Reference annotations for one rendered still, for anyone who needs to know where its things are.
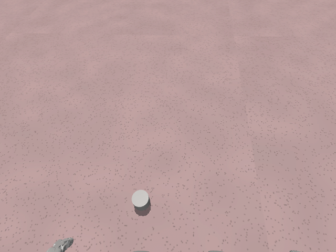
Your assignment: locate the left robot hand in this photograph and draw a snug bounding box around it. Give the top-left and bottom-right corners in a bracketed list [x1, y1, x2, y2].
[46, 238, 73, 252]

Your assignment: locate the tin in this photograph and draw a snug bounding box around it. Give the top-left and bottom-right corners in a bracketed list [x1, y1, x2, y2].
[132, 190, 150, 211]

